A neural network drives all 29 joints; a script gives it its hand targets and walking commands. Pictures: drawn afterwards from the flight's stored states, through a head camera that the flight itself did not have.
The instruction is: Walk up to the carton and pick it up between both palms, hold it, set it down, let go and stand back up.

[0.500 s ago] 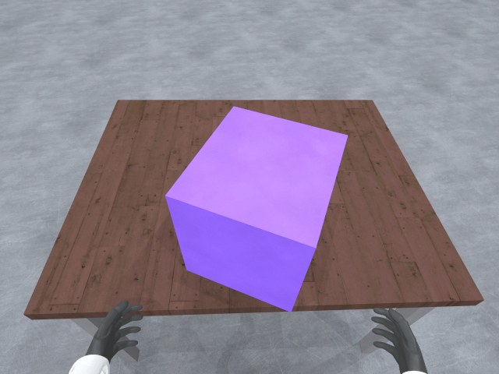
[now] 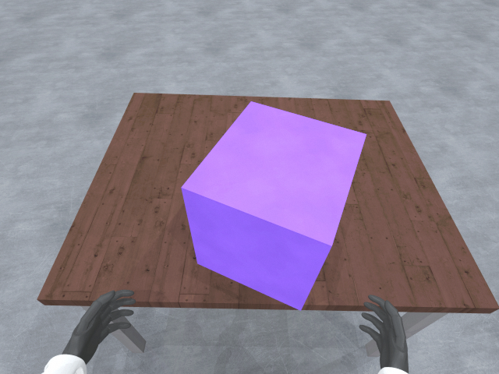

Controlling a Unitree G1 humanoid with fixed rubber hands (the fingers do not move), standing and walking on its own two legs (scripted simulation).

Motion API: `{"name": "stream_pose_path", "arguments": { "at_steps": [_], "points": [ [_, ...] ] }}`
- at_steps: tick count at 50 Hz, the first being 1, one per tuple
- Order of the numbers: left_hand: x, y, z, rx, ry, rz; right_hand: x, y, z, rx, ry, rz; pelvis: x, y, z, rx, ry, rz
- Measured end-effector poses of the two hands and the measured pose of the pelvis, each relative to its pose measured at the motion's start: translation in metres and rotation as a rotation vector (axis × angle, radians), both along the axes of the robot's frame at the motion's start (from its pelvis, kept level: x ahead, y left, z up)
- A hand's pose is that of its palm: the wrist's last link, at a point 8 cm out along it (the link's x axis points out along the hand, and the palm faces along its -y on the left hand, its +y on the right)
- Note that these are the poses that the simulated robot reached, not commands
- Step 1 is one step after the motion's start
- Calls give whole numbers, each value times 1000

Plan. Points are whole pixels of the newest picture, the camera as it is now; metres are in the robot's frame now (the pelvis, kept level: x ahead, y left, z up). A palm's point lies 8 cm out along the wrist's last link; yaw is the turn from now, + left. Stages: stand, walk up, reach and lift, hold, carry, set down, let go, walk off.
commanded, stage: reach and lift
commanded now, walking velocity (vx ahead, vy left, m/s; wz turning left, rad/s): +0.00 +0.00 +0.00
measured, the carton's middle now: (275, 203) +0.43 -0.04 -0.02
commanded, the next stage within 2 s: none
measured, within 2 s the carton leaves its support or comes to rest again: neither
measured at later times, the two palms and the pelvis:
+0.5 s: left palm (70, 331) +0.18 +0.29 -0.02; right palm (379, 350) +0.15 -0.17 -0.02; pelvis -0.01 +0.01 -0.01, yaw +1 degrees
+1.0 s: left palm (91, 267) +0.27 +0.27 +0.03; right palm (393, 306) +0.21 -0.20 +0.02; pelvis +0.01 +0.01 +0.01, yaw +1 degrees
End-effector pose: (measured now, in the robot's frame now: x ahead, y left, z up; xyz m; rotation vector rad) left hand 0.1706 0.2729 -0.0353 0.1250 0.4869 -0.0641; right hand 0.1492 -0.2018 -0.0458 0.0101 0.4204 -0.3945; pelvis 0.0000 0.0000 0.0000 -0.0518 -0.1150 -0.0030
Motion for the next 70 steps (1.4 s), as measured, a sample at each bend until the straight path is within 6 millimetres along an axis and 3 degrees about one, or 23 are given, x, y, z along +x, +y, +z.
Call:
{"name": "stream_pose_path", "arguments": {
  "at_steps": [13, 22, 29, 37, 45, 53, 60, 70],
  "points": [
    [-6, 9, 9, -19, -72, -40, -14, 23, 13, 1, -67, -67, -9, 1, -6, -15, -6, 12],
    [5, 16, 16, -29, -104, -59, -4, 29, 25, -23, -117, -85, -10, 5, -9, -26, 0, 14],
    [26, 20, 22, -28, -109, -64, 14, 28, 28, -26, -106, -85, -5, 9, -8, -32, -2, 18],
    [59, 13, 41, -31, -144, -87, 39, 17, 47, -34, -151, -93, 6, 13, -2, -28, 1, 16],
    [81, 5, 56, -26, -148, -91, 49, 8, 58, -26, -152, -83, 14, 12, 4, -19, 1, 13],
    [105, -7, 65, -41, -163, -91, 62, 0, 69, -23, -158, -68, 14, 4, 6, -8, 5, 11],
    [130, -21, 87, -36, -214, -109, 74, -7, 85, -11, -196, -66, 13, -4, 7, -4, 2, 8],
    [157, -35, 103, -46, -205, -120, 83, -16, 104, -5, -184, -64, 5, -12, 9, 10, 5, 1]
  ]
}}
